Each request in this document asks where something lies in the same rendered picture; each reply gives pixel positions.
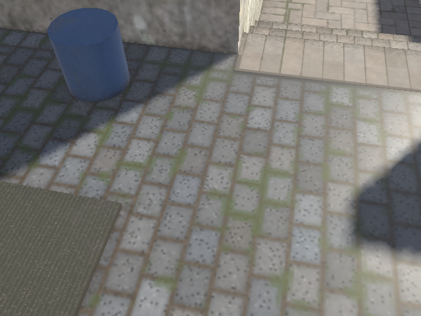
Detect stairs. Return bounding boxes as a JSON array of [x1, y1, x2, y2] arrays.
[[249, 20, 421, 51]]

